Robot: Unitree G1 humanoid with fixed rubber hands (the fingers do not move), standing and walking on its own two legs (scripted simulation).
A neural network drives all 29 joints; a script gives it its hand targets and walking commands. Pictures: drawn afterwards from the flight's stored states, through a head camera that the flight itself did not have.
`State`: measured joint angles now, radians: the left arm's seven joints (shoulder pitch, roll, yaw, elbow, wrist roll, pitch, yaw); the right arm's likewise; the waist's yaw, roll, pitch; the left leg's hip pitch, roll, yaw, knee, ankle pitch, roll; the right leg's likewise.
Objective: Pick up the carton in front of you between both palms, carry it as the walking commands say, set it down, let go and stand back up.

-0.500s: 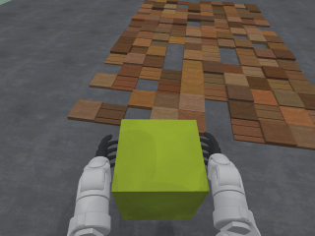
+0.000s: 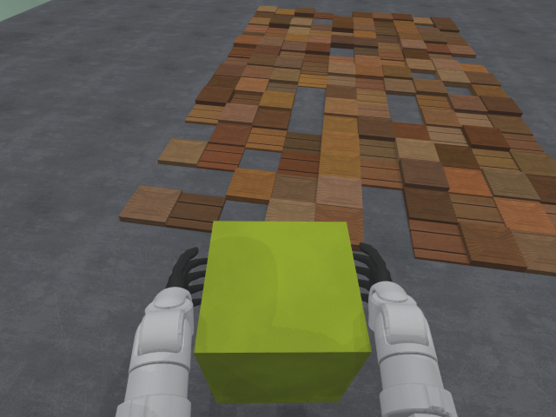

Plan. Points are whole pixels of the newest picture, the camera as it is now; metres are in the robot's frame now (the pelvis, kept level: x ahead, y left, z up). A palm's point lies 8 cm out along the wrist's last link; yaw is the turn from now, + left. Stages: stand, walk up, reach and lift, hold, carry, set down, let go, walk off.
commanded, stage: reach and lift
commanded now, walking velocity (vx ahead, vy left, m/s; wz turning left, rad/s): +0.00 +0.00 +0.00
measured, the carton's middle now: (279, 316) +0.29 +0.00 -0.04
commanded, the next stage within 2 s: hold in 0.14 s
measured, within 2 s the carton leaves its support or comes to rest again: neither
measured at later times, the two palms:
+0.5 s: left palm (176, 299) +0.27 +0.15 +0.05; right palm (385, 295) +0.27 -0.15 +0.05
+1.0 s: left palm (178, 290) +0.28 +0.15 +0.05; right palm (385, 287) +0.28 -0.15 +0.05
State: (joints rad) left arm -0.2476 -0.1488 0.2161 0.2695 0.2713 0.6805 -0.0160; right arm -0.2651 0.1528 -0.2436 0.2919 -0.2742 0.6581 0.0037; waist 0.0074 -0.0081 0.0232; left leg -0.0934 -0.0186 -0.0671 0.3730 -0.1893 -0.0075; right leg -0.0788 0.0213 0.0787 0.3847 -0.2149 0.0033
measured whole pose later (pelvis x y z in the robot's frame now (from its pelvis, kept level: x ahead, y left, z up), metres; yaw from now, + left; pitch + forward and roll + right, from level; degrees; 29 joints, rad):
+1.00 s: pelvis +0.00 +0.00 +0.00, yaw -1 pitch -3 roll +0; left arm -0.25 -0.15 0.20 0.19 0.25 0.79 -0.01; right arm -0.27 0.15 -0.23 0.21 -0.26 0.77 0.00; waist 0.01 0.00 -0.05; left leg -0.17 -0.02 -0.05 0.46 -0.29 -0.01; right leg -0.17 0.02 0.08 0.49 -0.33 0.01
